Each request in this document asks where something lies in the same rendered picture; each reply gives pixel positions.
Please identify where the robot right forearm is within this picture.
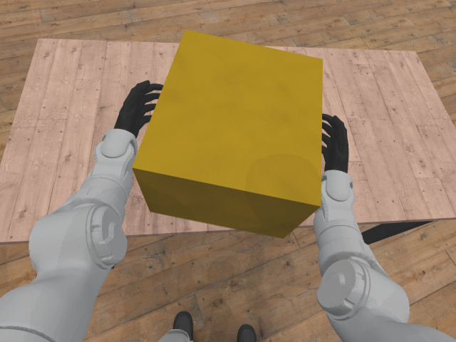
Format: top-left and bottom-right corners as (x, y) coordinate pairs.
(313, 170), (393, 281)

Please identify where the left robot shin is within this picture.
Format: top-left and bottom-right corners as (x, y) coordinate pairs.
(166, 329), (189, 338)

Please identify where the robot right hand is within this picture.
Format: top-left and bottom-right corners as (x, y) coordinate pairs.
(321, 113), (349, 174)

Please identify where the left robot foot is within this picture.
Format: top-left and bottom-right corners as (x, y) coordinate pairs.
(173, 311), (193, 341)

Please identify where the robot left hand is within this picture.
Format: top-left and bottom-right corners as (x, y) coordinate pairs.
(114, 80), (163, 138)

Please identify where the robot left forearm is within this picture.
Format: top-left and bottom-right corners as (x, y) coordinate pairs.
(28, 129), (138, 270)

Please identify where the right robot upper arm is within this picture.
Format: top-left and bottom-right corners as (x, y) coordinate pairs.
(316, 259), (456, 342)

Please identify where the table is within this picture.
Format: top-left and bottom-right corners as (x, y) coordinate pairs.
(0, 38), (456, 269)

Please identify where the left robot upper arm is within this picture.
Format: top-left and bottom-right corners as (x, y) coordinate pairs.
(0, 204), (128, 342)

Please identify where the carton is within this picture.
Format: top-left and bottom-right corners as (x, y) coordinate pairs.
(132, 29), (323, 239)

